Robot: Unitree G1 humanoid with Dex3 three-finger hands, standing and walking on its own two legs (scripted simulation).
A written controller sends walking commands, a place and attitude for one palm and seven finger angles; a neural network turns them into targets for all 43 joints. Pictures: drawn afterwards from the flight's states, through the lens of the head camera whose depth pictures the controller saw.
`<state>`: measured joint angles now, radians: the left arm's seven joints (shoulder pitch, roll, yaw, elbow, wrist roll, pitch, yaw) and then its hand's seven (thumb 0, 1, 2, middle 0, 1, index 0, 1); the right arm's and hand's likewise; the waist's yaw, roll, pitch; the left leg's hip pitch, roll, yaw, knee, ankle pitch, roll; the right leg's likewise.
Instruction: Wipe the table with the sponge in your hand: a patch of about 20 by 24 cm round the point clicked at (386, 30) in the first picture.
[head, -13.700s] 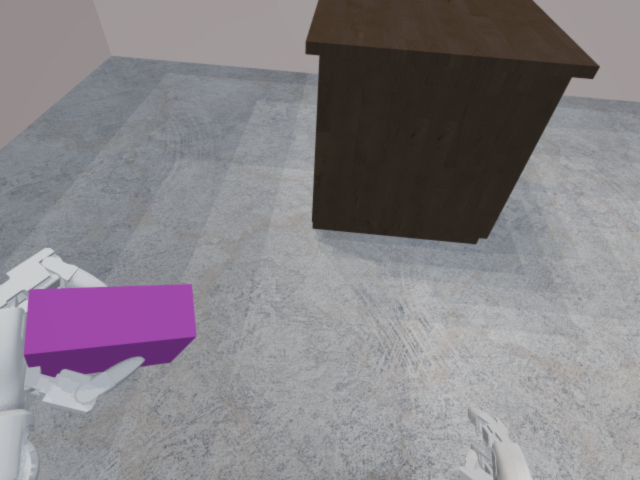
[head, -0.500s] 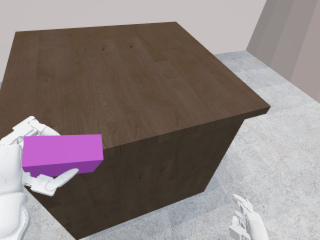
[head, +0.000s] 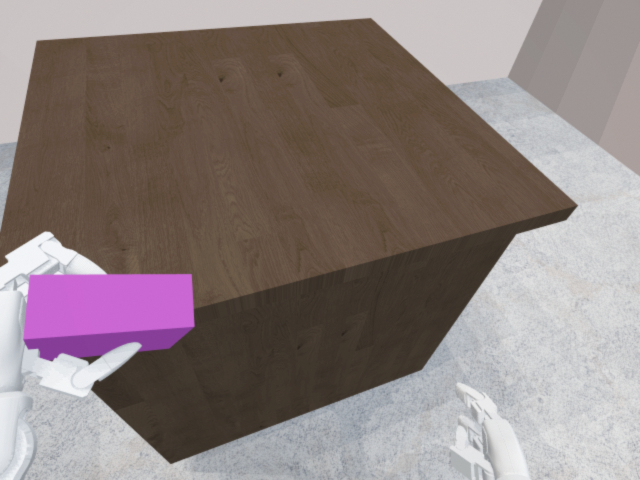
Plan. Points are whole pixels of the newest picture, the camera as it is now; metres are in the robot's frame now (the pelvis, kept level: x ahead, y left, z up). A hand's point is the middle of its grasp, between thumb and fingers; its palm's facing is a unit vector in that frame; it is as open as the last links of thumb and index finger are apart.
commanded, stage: look again from close up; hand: left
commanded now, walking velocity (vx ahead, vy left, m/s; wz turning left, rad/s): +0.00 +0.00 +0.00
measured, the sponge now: (136, 317) +0.23 +0.21 +0.13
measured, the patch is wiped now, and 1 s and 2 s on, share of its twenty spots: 0.00 0.00 0.00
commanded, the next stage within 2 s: turn the palm down, sponge in hand in 0.40 s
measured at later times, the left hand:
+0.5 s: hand (99, 312) +0.22 +0.24 +0.15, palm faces +0.36 -0.85 -0.38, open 9.5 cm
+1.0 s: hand (75, 318) +0.20 +0.23 +0.18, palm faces +0.50 -0.58 -0.65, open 9.5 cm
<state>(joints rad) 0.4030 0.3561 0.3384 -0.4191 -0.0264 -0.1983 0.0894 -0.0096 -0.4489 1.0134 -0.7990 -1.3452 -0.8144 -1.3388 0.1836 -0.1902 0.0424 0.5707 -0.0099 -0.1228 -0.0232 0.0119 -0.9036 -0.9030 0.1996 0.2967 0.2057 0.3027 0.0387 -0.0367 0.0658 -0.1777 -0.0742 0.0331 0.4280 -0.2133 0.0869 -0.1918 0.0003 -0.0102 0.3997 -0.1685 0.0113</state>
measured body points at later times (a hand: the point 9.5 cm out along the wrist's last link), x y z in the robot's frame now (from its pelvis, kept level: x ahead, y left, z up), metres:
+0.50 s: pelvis +0.00 -0.01 +0.00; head +0.03 +0.01 +0.45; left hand +0.19 +0.28 +0.17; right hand +0.18 -0.23 -0.07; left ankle +0.01 +0.05 -0.74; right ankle +0.03 -0.13 -0.74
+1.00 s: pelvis +0.00 -0.07 -0.01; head -0.02 -0.09 +0.44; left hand +0.16 +0.26 +0.22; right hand +0.21 -0.27 -0.09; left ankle +0.01 +0.05 -0.74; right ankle +0.03 -0.13 -0.74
